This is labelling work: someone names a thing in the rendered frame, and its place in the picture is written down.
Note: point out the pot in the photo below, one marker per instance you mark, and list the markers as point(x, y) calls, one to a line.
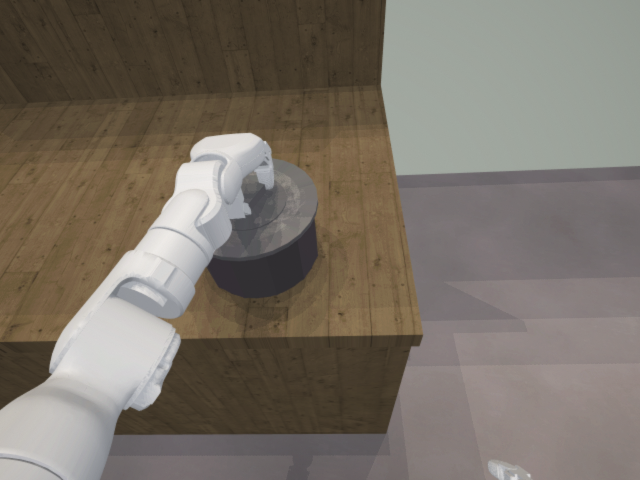
point(270, 275)

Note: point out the left robot forearm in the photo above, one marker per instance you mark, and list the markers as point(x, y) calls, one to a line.
point(159, 275)

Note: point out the table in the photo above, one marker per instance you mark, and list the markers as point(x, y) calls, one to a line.
point(101, 102)

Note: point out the lid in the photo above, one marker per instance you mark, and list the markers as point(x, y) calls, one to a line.
point(280, 217)

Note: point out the robot left hand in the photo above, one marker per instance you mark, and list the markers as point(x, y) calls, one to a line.
point(251, 154)

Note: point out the knob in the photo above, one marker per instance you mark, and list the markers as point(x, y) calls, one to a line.
point(252, 191)

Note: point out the left robot upper arm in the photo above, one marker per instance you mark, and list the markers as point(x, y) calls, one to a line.
point(63, 428)

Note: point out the robot right hand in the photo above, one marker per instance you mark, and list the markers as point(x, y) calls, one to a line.
point(505, 471)

